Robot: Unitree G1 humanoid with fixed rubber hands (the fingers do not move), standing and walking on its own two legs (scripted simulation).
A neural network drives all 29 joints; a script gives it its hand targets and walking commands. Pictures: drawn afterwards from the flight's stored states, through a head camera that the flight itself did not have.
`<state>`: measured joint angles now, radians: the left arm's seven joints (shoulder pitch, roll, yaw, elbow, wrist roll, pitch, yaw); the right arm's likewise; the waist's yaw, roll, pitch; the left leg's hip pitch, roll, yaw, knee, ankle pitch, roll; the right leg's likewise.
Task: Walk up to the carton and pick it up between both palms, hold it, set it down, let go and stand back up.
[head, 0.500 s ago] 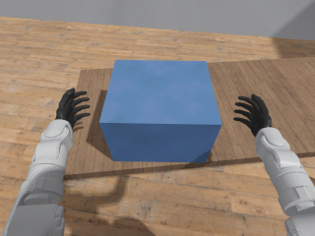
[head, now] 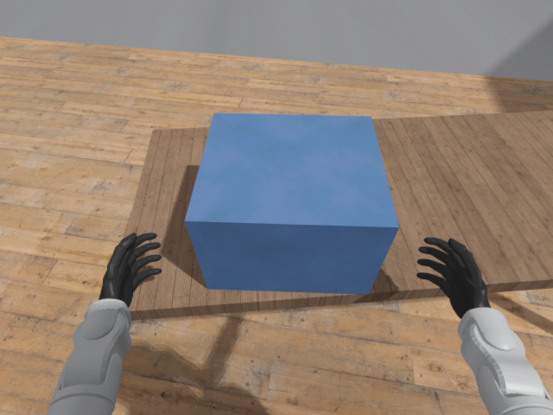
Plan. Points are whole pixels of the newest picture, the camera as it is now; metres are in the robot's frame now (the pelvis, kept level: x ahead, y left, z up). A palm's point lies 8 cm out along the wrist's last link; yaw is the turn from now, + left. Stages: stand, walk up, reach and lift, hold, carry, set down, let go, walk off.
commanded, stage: set down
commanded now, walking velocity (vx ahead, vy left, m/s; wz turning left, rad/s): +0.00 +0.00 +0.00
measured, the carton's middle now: (289, 202) +0.47 -0.01 +0.00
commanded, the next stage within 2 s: let go in 1.38 s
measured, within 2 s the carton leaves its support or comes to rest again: neither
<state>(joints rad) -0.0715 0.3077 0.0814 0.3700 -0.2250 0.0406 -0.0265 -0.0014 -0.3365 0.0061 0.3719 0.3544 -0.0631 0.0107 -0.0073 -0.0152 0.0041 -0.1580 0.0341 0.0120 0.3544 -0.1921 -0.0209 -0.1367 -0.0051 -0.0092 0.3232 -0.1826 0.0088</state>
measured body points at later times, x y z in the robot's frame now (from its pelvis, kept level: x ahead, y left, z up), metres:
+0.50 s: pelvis +0.00 +0.00 +0.00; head +0.02 +0.01 +0.45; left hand +0.23 +0.25 -0.02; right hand +0.21 -0.24 -0.02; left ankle +0.00 +0.13 -0.75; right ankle -0.01 -0.13 -0.75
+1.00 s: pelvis +0.01 -0.01 +0.00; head +0.02 +0.01 +0.45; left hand +0.19 +0.23 -0.06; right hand +0.19 -0.23 -0.06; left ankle +0.00 +0.13 -0.75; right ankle -0.01 -0.13 -0.75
